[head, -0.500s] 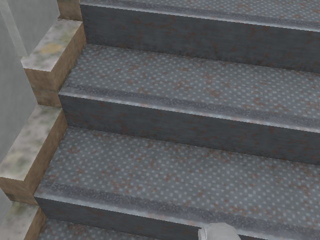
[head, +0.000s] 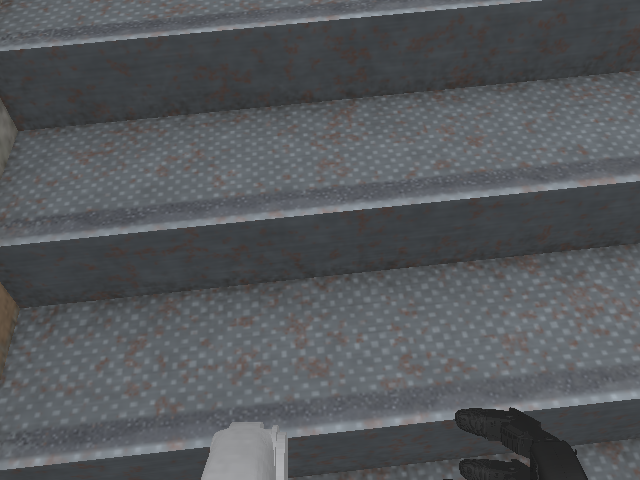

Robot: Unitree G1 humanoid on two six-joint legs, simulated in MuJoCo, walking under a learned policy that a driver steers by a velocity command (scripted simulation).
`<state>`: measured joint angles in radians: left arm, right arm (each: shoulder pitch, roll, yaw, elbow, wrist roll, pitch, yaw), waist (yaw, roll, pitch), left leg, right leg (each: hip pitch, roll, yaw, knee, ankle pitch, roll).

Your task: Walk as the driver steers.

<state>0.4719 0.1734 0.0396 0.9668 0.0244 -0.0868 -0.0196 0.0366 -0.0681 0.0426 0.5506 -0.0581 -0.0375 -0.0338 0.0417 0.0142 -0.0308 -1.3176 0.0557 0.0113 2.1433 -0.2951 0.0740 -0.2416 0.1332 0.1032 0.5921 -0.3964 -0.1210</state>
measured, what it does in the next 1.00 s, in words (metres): climbs: left foot 0.17 m higher, then right foot 0.17 m higher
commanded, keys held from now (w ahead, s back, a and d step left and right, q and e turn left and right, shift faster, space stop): w+e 0.10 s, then w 0.04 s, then w+q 0.64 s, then q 0.22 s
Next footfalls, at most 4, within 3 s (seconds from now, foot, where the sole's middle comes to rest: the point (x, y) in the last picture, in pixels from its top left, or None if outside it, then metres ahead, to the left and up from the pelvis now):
0.16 left None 0.29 0.11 -0.59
0.66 right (454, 343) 0.61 -0.15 -0.42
1.20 left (280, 165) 0.87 0.15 -0.25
1.82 right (387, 151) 0.90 -0.04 -0.25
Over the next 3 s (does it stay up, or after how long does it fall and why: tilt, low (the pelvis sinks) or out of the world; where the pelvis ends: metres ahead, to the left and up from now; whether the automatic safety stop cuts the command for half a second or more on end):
stays up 0.81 0.10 0.51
